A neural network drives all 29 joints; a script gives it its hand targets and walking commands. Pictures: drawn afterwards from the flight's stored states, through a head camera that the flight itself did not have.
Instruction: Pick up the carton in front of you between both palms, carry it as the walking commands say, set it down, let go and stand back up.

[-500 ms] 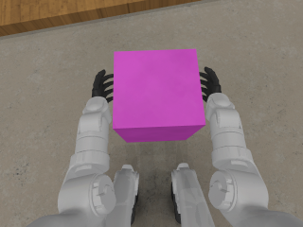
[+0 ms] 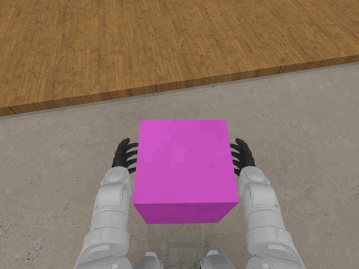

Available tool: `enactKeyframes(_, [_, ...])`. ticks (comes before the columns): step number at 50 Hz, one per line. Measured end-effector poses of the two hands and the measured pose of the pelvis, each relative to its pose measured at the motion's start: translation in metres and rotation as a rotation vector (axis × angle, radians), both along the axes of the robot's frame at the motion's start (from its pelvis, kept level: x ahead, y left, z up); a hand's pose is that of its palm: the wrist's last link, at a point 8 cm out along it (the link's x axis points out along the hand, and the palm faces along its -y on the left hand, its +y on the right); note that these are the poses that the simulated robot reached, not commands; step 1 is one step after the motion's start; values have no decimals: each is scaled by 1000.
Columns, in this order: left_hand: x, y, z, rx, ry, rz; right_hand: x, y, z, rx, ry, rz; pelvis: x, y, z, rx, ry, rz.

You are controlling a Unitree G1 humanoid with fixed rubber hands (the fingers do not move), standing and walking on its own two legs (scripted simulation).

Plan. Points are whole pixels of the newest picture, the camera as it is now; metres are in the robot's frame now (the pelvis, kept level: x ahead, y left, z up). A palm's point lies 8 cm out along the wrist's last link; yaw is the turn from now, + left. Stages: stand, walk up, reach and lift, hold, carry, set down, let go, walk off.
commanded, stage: reach and lift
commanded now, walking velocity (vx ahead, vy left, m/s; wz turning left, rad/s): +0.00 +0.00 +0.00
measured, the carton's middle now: (182, 176) +0.35 +0.00 -0.09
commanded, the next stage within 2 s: hold in 1.30 s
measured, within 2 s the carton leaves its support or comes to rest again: neither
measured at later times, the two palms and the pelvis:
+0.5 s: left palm (107, 166) +0.31 +0.15 +0.08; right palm (260, 168) +0.30 -0.15 +0.07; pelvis +0.01 +0.00 +0.05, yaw +0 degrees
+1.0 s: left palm (107, 160) +0.32 +0.15 +0.09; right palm (261, 161) +0.31 -0.15 +0.09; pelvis +0.02 +0.00 +0.06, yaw +0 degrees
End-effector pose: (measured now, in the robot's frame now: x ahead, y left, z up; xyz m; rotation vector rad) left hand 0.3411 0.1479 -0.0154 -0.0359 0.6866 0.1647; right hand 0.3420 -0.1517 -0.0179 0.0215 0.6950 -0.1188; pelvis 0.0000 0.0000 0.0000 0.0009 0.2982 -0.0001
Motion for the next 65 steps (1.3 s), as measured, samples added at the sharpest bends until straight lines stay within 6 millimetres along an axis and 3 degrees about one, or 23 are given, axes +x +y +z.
enactKeyframes(9, [-16, 1, 52, 5, -19, -13, -18, 1, 53, -4, -19, -7, 14, 1, 35, -2, -164, 1])
enactKeyframes(18, [-28, 3, 90, 30, -32, -43, -32, 3, 92, -26, -33, 3, 16, 2, 50, -3, -317, 0])
enactKeyframes(32, [-33, 2, 94, 26, -15, -39, -37, 2, 94, -20, -17, 1, 4, 0, 50, -1, -380, -1])
enactKeyframes(53, [-25, 2, 103, 57, -12, -60, -28, 2, 104, -52, -14, 26, 24, -1, 57, -2, -388, 0])
enactKeyframes(65, [-27, 2, 108, 58, -14, -63, -31, 3, 109, -53, -17, 24, 25, 1, 58, -2, -399, -2])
